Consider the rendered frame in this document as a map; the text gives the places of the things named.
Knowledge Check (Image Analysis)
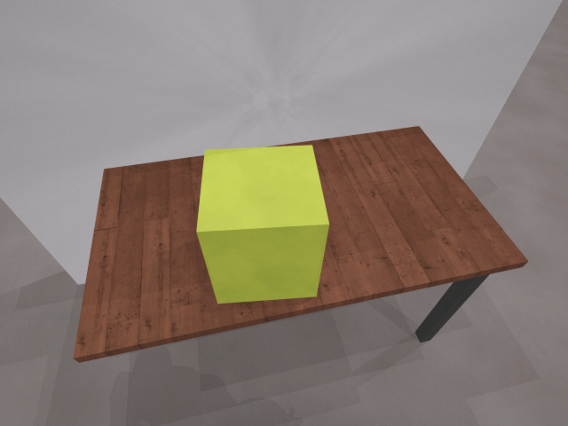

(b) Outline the table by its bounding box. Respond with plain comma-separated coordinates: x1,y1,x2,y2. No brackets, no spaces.
74,126,528,363

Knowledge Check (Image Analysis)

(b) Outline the carton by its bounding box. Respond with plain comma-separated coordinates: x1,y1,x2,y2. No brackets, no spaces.
196,145,329,304

